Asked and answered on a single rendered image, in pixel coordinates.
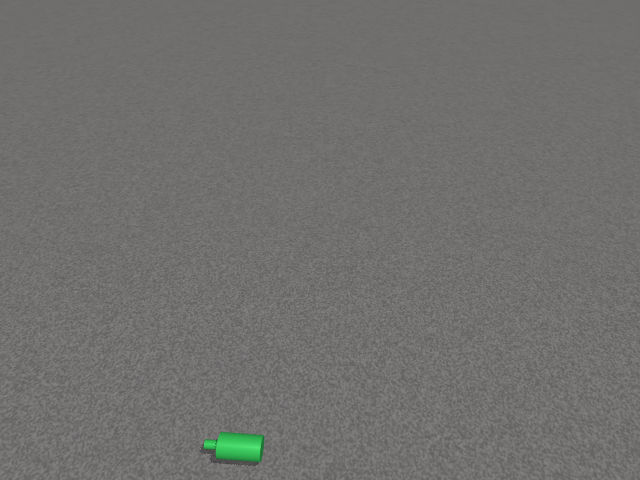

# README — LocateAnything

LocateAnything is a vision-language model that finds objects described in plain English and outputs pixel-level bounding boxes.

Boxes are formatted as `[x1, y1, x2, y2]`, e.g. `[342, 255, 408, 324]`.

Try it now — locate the bottle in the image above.
[204, 432, 264, 462]

